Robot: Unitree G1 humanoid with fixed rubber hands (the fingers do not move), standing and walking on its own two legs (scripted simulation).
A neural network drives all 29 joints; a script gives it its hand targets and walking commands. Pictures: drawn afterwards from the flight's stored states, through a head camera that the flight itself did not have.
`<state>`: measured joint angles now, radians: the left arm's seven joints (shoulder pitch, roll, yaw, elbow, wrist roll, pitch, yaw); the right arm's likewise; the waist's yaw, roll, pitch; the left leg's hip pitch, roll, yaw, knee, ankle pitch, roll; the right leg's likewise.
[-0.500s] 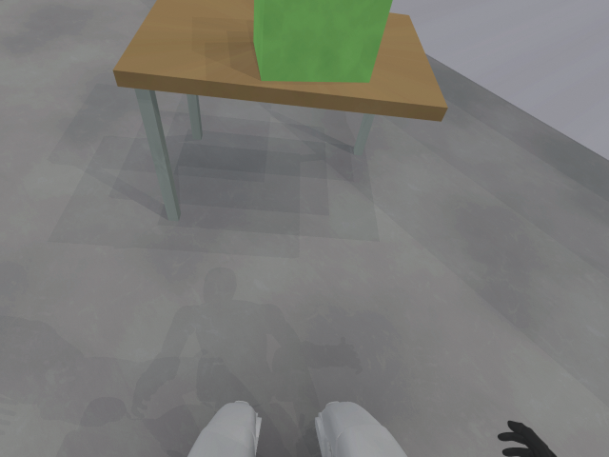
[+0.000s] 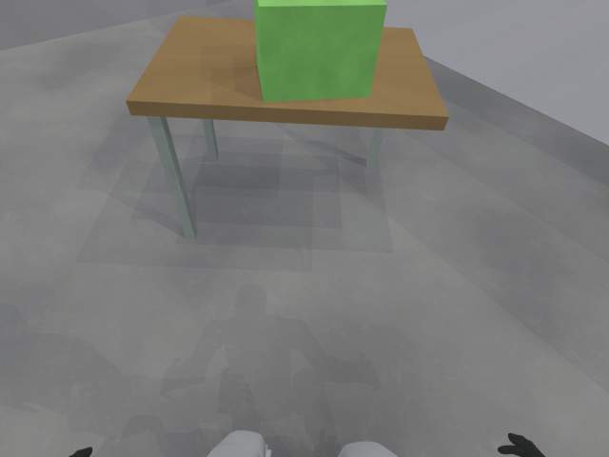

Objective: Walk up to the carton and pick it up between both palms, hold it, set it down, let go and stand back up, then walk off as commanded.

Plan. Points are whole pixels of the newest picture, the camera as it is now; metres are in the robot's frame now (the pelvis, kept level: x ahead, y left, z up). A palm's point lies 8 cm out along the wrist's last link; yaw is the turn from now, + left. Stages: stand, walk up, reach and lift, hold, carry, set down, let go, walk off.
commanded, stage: walk off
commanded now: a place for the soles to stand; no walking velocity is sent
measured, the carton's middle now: (313, 39) +1.12 -0.01 +0.03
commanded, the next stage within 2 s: stand in 0.50 s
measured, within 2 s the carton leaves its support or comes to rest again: neither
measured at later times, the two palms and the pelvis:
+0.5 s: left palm out of the picture +0.10 +0.32 -0.10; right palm out of the picture +0.12 -0.31 -0.09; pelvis +0.01 +0.00 +0.00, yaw +0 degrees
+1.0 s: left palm out of the picture +0.08 +0.33 -0.11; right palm out of the picture +0.11 -0.30 -0.08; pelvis +0.00 +0.01 +0.00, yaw +0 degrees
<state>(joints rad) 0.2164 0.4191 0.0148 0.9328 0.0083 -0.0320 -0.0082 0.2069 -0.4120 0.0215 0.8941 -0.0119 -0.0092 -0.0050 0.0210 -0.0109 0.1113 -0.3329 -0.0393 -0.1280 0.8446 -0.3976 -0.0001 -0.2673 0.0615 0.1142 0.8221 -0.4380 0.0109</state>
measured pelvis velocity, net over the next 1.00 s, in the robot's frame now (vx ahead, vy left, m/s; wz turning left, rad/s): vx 0.00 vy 0.01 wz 0.00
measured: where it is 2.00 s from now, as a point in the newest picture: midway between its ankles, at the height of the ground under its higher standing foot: outside the picture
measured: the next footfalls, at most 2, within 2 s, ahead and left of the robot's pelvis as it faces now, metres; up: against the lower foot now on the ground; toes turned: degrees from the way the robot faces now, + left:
none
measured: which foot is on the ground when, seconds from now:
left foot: down 0.00-1.00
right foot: down 0.00-1.00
